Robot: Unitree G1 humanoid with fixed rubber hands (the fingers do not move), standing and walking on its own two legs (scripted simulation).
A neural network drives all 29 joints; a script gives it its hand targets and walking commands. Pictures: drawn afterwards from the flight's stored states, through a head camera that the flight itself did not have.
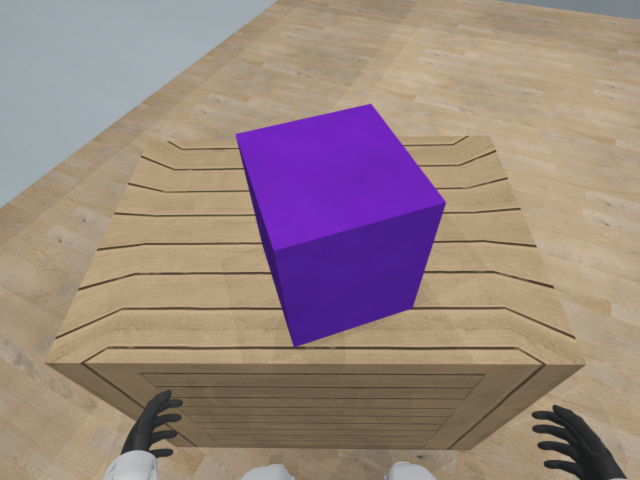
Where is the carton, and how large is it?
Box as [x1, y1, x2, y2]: [236, 104, 445, 346]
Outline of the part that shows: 371,104 236,134 262,244 294,346 411,308 417,292 445,201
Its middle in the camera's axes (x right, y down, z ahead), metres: +0.02 -0.02 +0.59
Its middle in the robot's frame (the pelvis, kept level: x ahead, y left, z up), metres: +0.46 +0.00 +0.02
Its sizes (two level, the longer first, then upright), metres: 0.217 0.205 0.252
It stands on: a pedestal, 0.64 m high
